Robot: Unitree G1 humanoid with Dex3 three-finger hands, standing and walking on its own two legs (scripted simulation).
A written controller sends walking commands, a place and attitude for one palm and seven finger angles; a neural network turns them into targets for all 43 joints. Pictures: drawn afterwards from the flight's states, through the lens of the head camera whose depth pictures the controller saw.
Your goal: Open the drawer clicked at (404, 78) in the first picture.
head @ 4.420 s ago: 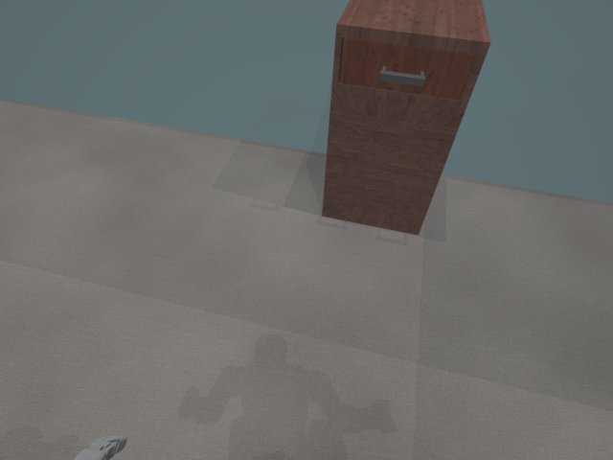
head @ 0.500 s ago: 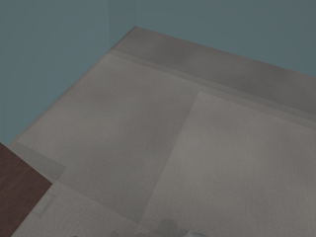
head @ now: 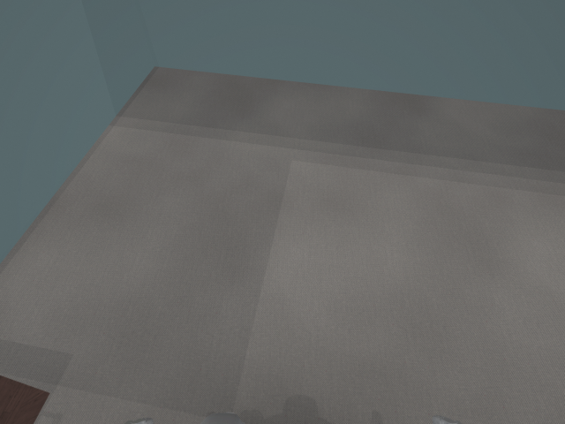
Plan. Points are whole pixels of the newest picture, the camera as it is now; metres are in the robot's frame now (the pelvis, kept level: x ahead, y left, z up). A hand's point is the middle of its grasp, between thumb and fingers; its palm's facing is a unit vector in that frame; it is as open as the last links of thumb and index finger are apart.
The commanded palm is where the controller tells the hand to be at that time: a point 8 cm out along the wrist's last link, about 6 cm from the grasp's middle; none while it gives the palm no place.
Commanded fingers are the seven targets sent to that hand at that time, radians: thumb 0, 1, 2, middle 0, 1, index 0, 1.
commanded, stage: walk to a spot facing it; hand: left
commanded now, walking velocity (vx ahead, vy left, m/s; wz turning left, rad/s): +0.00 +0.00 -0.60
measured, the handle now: out of the picture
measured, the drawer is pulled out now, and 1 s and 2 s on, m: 0.00 0.00 0.00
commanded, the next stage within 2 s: turn to face it in 0.64 s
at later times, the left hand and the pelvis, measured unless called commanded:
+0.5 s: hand (188, 398) +0.18 +0.18 -0.17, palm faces -0.32 -0.92 -0.21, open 7.4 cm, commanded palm none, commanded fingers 0.00 0.90 0.90 -0.20 -0.30 -0.20 -0.30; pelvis +0.03 +0.01 +0.00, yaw -20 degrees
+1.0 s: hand (241, 362) +0.24 +0.10 -0.18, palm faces -0.38 -0.91 -0.18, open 7.3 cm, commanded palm none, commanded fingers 0.00 0.90 0.90 -0.20 -0.30 -0.20 -0.30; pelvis +0.13 -0.05 -0.01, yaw -24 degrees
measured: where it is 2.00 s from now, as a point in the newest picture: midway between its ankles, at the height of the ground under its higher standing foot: outside the picture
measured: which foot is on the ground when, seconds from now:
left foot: up 0.00-0.06, down 0.08-0.56, up 0.58-1.00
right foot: down 0.00-0.08, up 0.10-0.54, down 0.56-1.00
